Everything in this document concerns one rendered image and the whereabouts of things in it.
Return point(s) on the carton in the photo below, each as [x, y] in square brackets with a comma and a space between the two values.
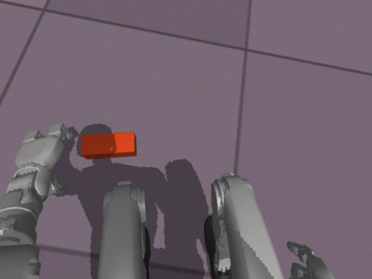
[102, 146]

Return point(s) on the left robot arm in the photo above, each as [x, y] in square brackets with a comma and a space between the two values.
[19, 211]

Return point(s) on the right robot foot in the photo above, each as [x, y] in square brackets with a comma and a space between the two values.
[210, 244]

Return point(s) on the left robot hand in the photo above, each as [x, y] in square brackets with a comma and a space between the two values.
[45, 151]

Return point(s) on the right robot hand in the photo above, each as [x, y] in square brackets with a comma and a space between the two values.
[316, 268]

